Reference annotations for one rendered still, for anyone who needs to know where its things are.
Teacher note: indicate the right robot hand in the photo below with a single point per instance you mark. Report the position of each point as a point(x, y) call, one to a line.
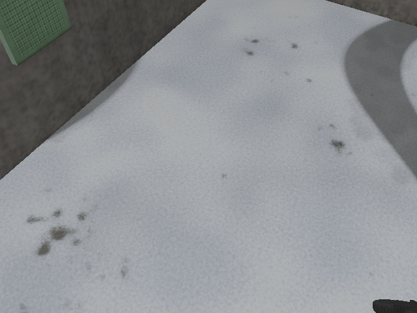
point(394, 306)

